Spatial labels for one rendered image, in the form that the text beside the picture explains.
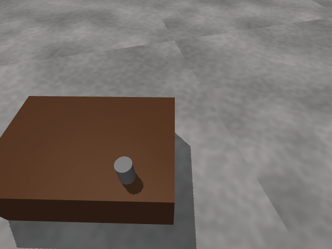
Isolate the can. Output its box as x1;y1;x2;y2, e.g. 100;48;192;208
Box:
114;157;136;185

